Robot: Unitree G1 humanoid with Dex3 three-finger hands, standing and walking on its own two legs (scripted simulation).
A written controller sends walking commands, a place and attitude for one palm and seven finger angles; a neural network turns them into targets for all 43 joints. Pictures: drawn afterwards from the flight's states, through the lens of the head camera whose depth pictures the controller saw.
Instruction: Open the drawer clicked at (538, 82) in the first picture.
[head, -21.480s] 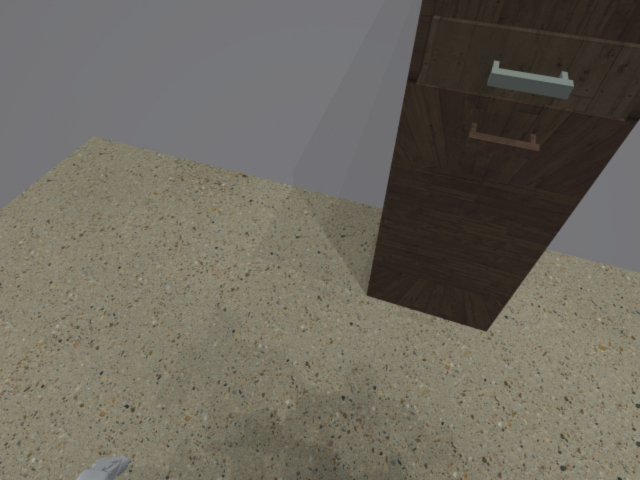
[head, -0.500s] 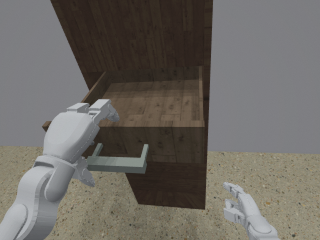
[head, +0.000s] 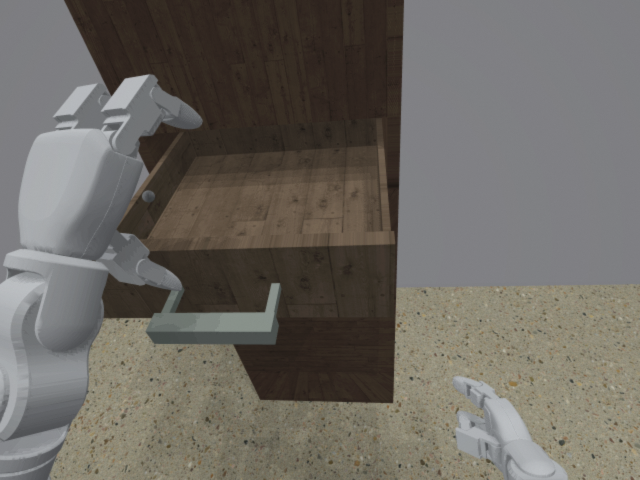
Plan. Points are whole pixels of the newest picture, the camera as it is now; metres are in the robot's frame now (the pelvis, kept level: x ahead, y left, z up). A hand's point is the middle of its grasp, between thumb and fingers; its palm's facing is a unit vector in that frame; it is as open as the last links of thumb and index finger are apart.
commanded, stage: draw the hand back to the body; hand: left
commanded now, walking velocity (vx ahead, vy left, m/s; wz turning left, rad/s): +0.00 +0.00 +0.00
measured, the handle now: (219, 310) +0.25 +0.16 +0.14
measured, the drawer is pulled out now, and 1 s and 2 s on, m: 0.27 0.27 0.27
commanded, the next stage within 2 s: step back with the hand held close in 1.68 s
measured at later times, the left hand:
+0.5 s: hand (110, 207) +0.24 +0.20 +0.29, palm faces +0.57 -0.24 -0.79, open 13.9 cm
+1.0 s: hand (41, 179) +0.21 +0.21 +0.34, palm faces +0.52 -0.81 -0.27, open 12.8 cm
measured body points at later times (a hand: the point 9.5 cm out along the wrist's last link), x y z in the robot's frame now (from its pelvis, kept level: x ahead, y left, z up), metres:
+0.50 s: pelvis +0.01 +0.01 +0.00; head -0.01 -0.04 +0.45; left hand +0.20 +0.21 +0.33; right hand +0.28 -0.14 -0.06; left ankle +0.02 +0.09 -0.73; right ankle +0.05 -0.08 -0.73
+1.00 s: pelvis +0.03 +0.01 +0.01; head +0.02 +0.00 +0.46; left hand +0.18 +0.25 +0.36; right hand +0.22 -0.20 -0.08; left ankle +0.02 +0.09 -0.73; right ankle +0.05 -0.08 -0.73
